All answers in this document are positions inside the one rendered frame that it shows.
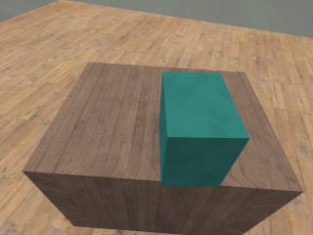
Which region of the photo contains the carton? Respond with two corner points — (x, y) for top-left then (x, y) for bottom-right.
(158, 71), (249, 187)

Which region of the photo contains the pedestal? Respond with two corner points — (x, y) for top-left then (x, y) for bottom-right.
(22, 62), (304, 235)

